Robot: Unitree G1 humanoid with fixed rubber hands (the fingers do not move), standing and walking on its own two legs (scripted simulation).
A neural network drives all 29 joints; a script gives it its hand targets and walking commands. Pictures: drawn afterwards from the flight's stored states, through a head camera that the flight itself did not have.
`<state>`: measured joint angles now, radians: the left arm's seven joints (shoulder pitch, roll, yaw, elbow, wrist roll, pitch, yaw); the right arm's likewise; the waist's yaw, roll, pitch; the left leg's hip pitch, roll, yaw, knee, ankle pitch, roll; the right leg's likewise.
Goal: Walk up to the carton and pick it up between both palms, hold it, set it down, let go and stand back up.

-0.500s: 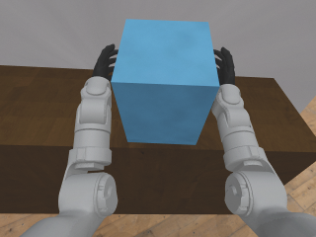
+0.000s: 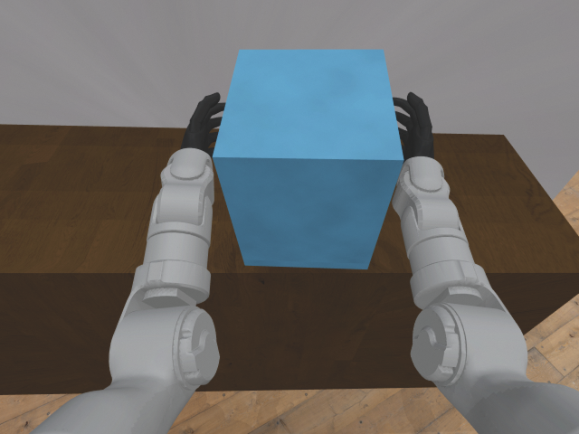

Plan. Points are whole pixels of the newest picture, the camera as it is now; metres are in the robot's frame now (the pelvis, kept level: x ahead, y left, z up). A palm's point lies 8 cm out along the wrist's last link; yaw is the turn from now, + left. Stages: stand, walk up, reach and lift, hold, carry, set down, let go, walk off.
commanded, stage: set down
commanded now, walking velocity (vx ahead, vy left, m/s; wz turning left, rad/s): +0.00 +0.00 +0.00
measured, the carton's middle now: (307, 167) +0.44 -0.09 +0.13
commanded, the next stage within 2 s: none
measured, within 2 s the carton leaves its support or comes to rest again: neither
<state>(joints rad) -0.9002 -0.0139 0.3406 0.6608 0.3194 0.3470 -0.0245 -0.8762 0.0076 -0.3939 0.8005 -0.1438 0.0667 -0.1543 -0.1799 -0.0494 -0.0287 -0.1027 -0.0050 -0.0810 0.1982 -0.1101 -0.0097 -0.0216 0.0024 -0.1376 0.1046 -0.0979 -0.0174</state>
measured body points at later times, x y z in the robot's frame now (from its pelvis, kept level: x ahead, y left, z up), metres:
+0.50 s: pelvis +0.00 +0.00 +0.00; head +0.02 +0.01 +0.45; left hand +0.47 +0.06 +0.16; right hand +0.41 -0.23 +0.17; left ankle +0.00 +0.13 -0.75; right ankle -0.03 -0.10 -0.75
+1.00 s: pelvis +0.01 +0.00 +0.00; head +0.05 +0.00 +0.45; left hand +0.49 +0.04 +0.13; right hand +0.42 -0.24 +0.15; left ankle +0.00 +0.13 -0.75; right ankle -0.03 -0.10 -0.75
